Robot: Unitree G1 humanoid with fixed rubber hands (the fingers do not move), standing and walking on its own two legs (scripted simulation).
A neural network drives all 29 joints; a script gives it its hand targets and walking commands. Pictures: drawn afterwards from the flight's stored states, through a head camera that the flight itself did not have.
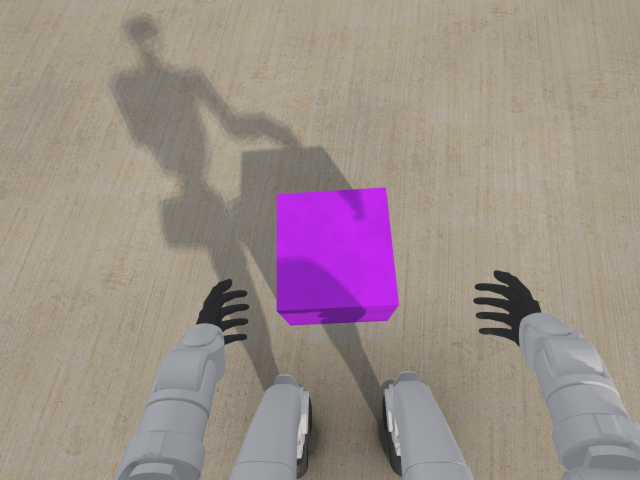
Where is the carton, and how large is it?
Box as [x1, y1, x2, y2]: [277, 187, 398, 324]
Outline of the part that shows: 385,187 277,194 277,311 290,324 387,320 398,304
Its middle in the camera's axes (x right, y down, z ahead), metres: +0.04 +0.06 +1.04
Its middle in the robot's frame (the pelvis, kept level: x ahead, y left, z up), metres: +0.53 +0.02 -0.57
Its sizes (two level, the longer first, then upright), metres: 0.299 0.279 0.242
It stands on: the floor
